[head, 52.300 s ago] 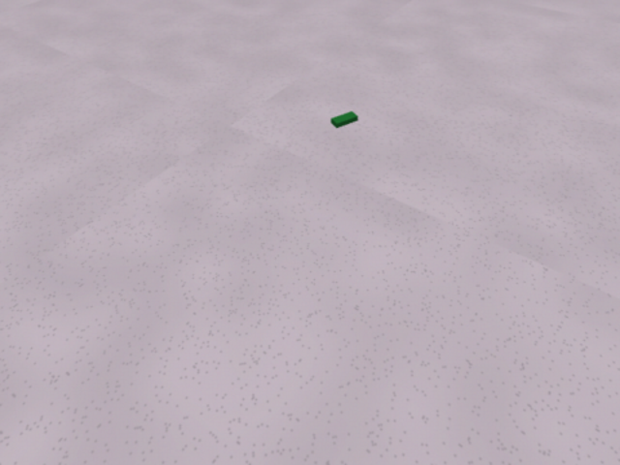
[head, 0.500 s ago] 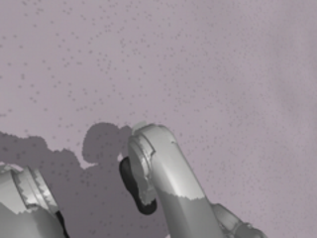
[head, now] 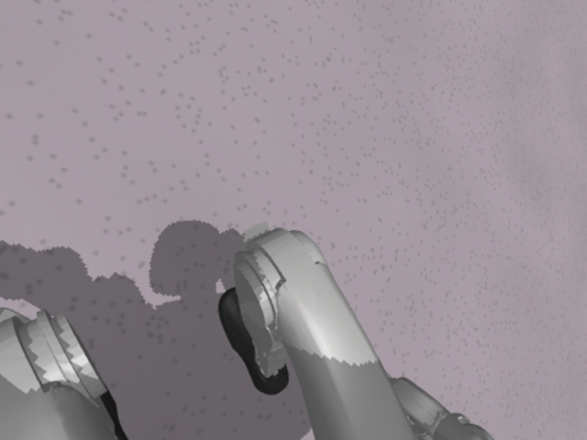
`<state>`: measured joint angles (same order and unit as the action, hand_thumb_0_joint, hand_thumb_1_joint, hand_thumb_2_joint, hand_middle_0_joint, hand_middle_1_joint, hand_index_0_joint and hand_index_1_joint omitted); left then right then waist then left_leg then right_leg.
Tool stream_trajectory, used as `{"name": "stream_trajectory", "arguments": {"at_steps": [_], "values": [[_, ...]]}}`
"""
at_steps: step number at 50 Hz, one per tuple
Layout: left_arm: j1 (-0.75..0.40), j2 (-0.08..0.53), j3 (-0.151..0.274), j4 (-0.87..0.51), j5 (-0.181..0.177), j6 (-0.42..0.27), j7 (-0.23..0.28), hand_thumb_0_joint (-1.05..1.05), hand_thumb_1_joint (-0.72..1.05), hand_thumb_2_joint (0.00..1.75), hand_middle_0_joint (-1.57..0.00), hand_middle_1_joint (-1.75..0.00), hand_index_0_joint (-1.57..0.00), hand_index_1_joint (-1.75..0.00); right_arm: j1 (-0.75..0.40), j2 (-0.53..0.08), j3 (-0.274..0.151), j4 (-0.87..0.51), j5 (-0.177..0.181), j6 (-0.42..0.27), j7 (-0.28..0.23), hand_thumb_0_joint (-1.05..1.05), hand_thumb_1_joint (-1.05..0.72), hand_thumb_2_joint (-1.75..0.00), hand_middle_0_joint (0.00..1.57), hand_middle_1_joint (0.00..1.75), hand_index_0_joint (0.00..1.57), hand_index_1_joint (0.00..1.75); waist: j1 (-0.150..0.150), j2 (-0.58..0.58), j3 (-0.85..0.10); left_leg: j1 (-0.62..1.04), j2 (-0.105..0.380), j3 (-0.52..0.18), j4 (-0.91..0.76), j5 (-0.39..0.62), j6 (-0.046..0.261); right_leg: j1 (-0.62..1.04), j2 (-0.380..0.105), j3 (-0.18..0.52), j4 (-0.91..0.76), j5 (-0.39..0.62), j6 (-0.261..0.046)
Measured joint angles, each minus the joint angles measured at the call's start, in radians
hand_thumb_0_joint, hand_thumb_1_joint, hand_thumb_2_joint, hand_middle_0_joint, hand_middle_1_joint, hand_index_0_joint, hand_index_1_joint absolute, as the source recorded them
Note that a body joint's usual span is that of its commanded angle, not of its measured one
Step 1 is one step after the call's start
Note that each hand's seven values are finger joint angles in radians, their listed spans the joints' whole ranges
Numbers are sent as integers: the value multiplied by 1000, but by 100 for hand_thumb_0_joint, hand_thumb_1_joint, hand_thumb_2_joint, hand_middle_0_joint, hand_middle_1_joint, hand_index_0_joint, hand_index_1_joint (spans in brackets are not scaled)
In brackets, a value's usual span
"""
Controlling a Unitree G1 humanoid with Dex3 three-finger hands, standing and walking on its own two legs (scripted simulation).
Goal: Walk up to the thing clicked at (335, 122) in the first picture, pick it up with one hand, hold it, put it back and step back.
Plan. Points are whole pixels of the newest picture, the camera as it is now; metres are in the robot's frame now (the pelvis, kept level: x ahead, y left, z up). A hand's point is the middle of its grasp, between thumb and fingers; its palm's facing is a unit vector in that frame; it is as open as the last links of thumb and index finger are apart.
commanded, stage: close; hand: left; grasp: from above
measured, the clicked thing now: out of the picture +0.46 +0.34 -0.30
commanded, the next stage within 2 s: settle in 0.84 s
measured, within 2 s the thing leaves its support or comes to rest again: leaves its support in 1.24 s
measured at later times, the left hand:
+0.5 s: hand out of the picture +0.44 +0.34 -0.26, palm faces -0.42 -0.17 -0.89, open 9.3 cm
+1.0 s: hand out of the picture +0.44 +0.33 -0.26, palm faces -0.43 -0.17 -0.89, open 8.9 cm
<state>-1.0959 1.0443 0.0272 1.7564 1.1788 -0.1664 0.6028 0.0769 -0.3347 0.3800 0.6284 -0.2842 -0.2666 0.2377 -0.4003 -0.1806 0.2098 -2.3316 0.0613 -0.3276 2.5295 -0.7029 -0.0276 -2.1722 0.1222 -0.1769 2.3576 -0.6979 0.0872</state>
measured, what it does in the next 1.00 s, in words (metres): stands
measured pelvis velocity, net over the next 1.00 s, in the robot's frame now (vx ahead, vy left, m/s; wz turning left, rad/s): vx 0.00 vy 0.00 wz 0.00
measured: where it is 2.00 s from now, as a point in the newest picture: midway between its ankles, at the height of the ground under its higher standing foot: (190, 397)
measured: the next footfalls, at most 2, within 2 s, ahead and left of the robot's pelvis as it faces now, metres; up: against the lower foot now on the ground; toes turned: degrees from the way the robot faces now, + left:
none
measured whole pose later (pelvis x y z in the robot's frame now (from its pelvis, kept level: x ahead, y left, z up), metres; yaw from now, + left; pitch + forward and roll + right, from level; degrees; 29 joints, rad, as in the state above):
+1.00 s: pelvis +0.00 +0.00 +0.00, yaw +0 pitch +26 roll -15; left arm -1.07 1.05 0.03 1.74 1.18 -0.19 0.61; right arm 0.07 -0.34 0.40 0.61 -0.30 -0.24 0.22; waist -0.40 -0.18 0.21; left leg -2.32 0.06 -0.33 2.53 -0.70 -0.03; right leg -2.17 0.12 -0.18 2.36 -0.69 0.09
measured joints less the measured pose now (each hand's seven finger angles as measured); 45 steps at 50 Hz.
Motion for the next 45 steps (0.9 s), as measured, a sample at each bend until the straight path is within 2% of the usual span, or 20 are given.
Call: {"name": "stream_trajectory", "arguments": {"at_steps": [6,18,24,29,37,45], "values": [[12,-4,-4,-19,3,-23,-10,0,-8,65,-37,-81,-41,-77,-1,1,3,1,0,6,-3,0,-91,-90,20,30,20,30,6,0,3,7,-1,-3,0,-1,-2,6,0,-2,0,0,-2],[20,-4,14,2,36,-32,30,0,9,58,-49,-74,-53,-70,-10,-5,5,-6,-8,11,-9,0,-90,-90,20,30,20,30,5,-1,-5,3,-2,-6,3,10,-3,1,1,-5,1,12,-4],[7,9,12,3,25,-19,25,0,17,52,-56,-69,-60,-64,-10,-5,0,-5,-7,9,-16,0,-90,-90,20,30,20,30,3,-4,-1,-3,-1,0,1,14,0,-5,2,0,1,15,-1],[4,6,-5,-7,14,-13,11,0,19,45,-60,-64,-64,-59,-7,-4,1,2,-7,10,-18,0,-91,-90,20,30,20,30,2,-3,0,-3,-1,3,-1,9,0,-5,-1,2,2,9,-2],[13,7,-4,-15,-2,-9,9,0,21,38,-65,-56,-69,-51,-7,-2,8,-3,-6,15,-18,0,-91,-90,20,30,20,30,0,-3,1,6,1,0,-2,1,-1,2,1,0,-2,4,-2],[23,2,-4,-22,-3,-16,2,1,23,34,-68,-50,-73,-45,-8,-2,10,-8,-9,25,-17,0,-91,-90,20,30,20,30,3,1,2,6,-2,-2,-1,6,-3,4,-1,-3,-1,7,-5]]}}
